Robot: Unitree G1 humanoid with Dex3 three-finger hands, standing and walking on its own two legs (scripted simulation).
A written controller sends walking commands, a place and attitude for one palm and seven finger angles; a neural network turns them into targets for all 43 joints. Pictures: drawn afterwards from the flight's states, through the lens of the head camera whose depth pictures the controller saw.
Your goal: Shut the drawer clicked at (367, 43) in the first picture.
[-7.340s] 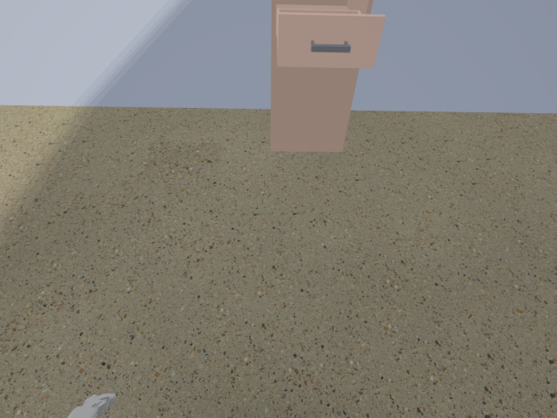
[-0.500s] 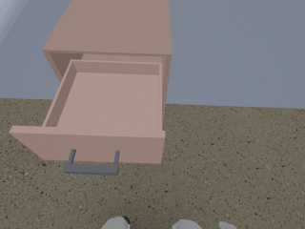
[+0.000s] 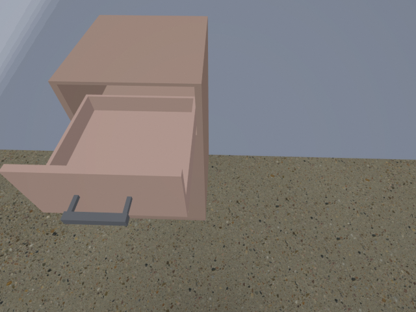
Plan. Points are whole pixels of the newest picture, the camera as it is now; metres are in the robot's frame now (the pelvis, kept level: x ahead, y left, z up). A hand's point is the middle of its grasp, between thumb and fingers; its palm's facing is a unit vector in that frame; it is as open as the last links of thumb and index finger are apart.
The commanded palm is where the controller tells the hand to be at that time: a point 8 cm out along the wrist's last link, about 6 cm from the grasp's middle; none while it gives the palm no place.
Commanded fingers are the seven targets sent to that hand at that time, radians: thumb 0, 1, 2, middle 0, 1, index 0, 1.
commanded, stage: come to a stop and stand still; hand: left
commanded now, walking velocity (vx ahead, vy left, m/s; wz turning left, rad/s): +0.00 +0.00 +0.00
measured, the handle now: (98, 209) +0.32 +0.27 -0.03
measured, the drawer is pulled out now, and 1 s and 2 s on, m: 0.30 0.30 0.30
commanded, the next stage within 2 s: look again from close up in 1.30 s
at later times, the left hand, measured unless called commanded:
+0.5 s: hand out of the picture -0.04 +0.17 -0.17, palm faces +0.06 -0.99 -0.15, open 7.4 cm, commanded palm none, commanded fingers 0.00 0.90 0.90 -0.20 -0.30 -0.20 -0.30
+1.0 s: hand out of the picture -0.02 +0.20 -0.17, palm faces +0.04 -0.99 -0.16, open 7.4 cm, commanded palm none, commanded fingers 0.00 0.90 0.90 -0.20 -0.30 -0.20 -0.30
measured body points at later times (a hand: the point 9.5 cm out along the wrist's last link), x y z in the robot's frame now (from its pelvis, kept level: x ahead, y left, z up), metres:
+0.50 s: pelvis -0.02 +0.01 +0.01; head -0.02 +0.01 +0.46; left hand -0.04 +0.22 -0.16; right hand -0.10 -0.19 -0.16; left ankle -0.05 +0.15 -0.74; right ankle +0.01 -0.05 -0.74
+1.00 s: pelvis +0.00 +0.05 +0.00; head +0.00 +0.05 +0.45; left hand -0.02 +0.26 -0.16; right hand -0.03 -0.14 -0.16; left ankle -0.05 +0.15 -0.74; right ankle +0.01 -0.05 -0.74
